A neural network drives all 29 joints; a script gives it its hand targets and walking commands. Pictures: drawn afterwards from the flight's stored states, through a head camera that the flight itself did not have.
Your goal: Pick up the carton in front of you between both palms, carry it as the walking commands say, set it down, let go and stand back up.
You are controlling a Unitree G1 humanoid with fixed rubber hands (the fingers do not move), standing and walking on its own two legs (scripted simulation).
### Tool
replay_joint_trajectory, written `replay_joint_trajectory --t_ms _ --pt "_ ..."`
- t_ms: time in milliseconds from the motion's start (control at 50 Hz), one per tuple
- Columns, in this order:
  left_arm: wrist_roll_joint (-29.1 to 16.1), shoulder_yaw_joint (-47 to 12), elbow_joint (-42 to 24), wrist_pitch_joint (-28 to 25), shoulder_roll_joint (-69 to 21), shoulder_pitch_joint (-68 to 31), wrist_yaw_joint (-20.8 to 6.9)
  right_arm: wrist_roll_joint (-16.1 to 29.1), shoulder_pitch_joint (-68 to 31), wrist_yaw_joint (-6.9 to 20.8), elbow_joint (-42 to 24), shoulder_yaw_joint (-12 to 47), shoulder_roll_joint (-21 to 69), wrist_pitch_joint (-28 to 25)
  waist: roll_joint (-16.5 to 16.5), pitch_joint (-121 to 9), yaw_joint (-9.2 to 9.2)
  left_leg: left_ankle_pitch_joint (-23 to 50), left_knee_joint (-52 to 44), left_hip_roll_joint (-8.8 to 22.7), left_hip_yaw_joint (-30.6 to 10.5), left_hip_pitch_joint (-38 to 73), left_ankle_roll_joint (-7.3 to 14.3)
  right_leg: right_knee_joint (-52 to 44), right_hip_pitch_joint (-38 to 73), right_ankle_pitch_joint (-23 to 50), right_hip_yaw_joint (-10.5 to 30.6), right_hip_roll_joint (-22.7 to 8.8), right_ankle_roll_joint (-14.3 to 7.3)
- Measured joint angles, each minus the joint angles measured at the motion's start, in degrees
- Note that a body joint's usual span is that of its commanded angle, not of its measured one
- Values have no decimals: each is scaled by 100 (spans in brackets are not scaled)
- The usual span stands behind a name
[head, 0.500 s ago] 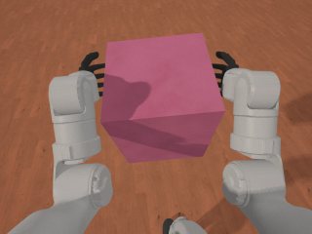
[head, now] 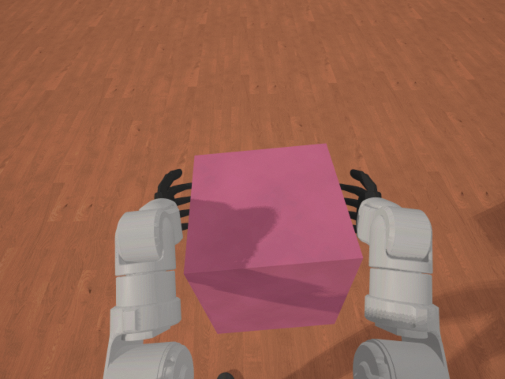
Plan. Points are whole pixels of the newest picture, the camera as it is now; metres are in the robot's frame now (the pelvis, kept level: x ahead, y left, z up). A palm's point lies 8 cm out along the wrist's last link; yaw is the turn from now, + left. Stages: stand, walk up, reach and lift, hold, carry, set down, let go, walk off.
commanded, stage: carry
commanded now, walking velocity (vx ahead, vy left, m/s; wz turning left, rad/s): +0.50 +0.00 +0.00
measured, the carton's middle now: (268, 244) +0.33 -0.01 +0.01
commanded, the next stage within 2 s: none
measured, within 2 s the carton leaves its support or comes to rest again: neither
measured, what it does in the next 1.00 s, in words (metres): walks ahead: right foot, then left foot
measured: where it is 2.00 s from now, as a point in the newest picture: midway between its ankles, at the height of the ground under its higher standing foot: (258, 227)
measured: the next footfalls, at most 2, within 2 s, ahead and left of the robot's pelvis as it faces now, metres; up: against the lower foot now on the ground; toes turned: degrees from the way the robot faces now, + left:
right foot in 0.40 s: +0.42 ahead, -0.12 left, +0.00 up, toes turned -12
left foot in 0.84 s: +0.71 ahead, +0.11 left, +0.00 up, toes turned +12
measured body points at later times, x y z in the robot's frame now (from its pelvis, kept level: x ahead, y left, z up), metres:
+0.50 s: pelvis +0.33 -0.03 -0.01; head +0.29 -0.04 +0.44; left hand +0.60 +0.12 +0.09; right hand +0.60 -0.18 +0.08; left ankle +0.18 +0.09 -0.66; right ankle +0.38 -0.11 -0.73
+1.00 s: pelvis +0.63 +0.02 +0.01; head +0.63 +0.03 +0.46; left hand +0.91 +0.16 +0.07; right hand +0.90 -0.14 +0.07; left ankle +0.67 +0.10 -0.73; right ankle +0.52 -0.10 -0.64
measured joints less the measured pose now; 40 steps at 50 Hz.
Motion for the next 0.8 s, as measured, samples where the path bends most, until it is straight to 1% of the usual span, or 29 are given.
replay_joint_trajectory --t_ms 20,40,60,80,100,120,140,180,220,260,320,360,380,400,420,440,460,480,500,520,560,640,720,760,800 --pt "-19 -55 -287 -50 5 217 -28 3 223 -1 -233 83 106 -121 -127 18 -54 -47 66 -87 105 81 164 548 -136 -258 52 -136 37" --pt "-54 -83 -540 -98 13 427 -62 -23 430 -1 -440 179 213 -237 -221 62 -86 -249 269 -133 177 93 264 1342 -433 -218 163 -229 57" --pt "-90 -103 -767 -133 8 644 -92 -60 632 -2 -629 265 313 -313 -220 99 -103 -465 409 -117 209 125 315 2233 -812 -281 312 -196 72" --pt "-108 -134 -971 -159 -21 856 -97 -94 849 -13 -833 341 413 -355 -173 134 -104 -633 444 -78 220 205 328 3030 -1200 -375 416 -115 73" --pt "-131 -151 -1169 -172 -70 1061 -119 -119 1083 -15 -1055 387 508 -382 -124 160 -92 -741 396 -40 225 328 308 3589 -1551 -377 454 -54 68" --pt "-149 -179 -1356 -186 -144 1252 -131 -101 1311 -11 -1275 482 509 -386 -78 181 -78 -791 294 -6 224 481 242 3840 -1837 -306 434 -34 65" --pt "-145 -228 -1533 -211 -233 1428 -129 -39 1500 -8 -1466 601 433 -370 -46 192 -66 -833 167 12 222 645 215 3830 -2069 -208 391 -53 71" --pt "-164 -484 -1827 -221 -182 1697 -114 44 1765 -4 -1783 771 334 -349 -17 180 -76 -913 -92 34 208 985 195 3392 -2417 -42 303 -119 107" --pt "-186 -664 -2044 -208 -130 1864 -100 73 1952 0 -2044 869 291 -323 -7 90 -91 -1025 -291 52 177 1314 150 2714 -2633 175 212 -191 143" --pt "-186 -764 -2190 -165 -109 1974 -94 76 2072 14 -2206 928 270 -277 -6 -57 -92 -1196 -416 66 153 1652 70 1969 -2718 565 103 -246 159" --pt "-159 -824 -2248 -53 -93 2078 -93 44 2166 51 -2236 984 254 -180 7 -341 -80 -1577 -450 97 131 2177 -86 1086 -2653 1256 -119 -254 127" --pt "-142 -830 -2185 34 -89 2097 -95 9 2185 72 -2173 991 250 -93 43 -532 -72 -1958 -263 146 96 2486 -209 673 -2465 1558 -321 -221 71" --pt "-134 -822 -2130 76 -90 2079 -96 -11 2176 81 -2133 980 250 -45 61 -616 -67 -2221 -31 189 61 2593 -278 516 -2314 1536 -437 -190 40" --pt "-120 -825 -2033 96 -97 2039 -92 -35 2152 88 -2084 950 249 -4 112 -692 -57 -2534 355 272 11 2617 -329 532 -2199 1679 -523 -161 -58" --pt "-101 -845 -1849 68 -104 1996 -96 -51 2140 92 -1992 897 232 21 240 -762 -21 -2683 986 436 -78 2440 -325 835 -2216 1623 -617 -105 -204" --pt "-81 -862 -1638 60 -113 1940 -98 -57 2148 95 -1887 847 206 53 279 -803 27 -2685 1837 474 -267 2101 -301 1068 -2207 1398 -670 -92 -308" --pt "-60 -871 -1459 76 -118 1906 -98 -58 2160 96 -1773 816 184 88 253 -813 59 -2696 2711 413 -458 1687 -260 1139 -2134 1192 -695 -106 -369" --pt "-46 -869 -1335 102 -119 1907 -97 -63 2171 97 -1668 798 181 119 209 -803 82 -2668 3439 341 -567 1269 -201 1080 -2013 1063 -706 -121 -393" --pt "-42 -858 -1269 123 -114 1938 -96 -79 2182 96 -1582 788 204 138 168 -783 100 -2550 3931 297 -603 883 -144 931 -1864 1041 -706 -128 -359" --pt "-48 -840 -1248 132 -106 1989 -97 -103 2197 96 -1522 783 245 137 144 -762 115 -2371 4162 295 -602 544 -105 743 -1704 1057 -704 -117 -328" --pt "-72 -822 -1272 105 -93 2082 -97 -122 2233 99 -1477 856 245 101 105 -708 150 -1999 4028 331 -567 18 -85 337 -1370 1088 -681 -92 -305" --pt "-116 -826 -1433 -27 -80 2163 -97 -119 2273 100 -1581 952 233 -39 31 -637 187 -1333 2813 419 -469 -579 -177 -345 -730 1089 -618 -77 -230" --pt "-148 -871 -1643 -85 -80 2164 -93 -101 2323 101 -1830 976 229 -106 16 -616 160 -682 1523 424 -322 -702 -196 -719 -113 876 -584 -92 -79" --pt "-145 -905 -1720 -66 -81 2158 -92 -87 2356 101 -1937 973 225 -99 15 -635 141 -407 1098 383 -201 -640 -178 -777 182 670 -574 -110 23" --pt "-132 -931 -1764 -23 -82 2151 -92 -73 2376 101 -1995 964 223 -70 2 -665 137 -285 789 328 -48 -484 -131 -725 454 392 -544 -139 140"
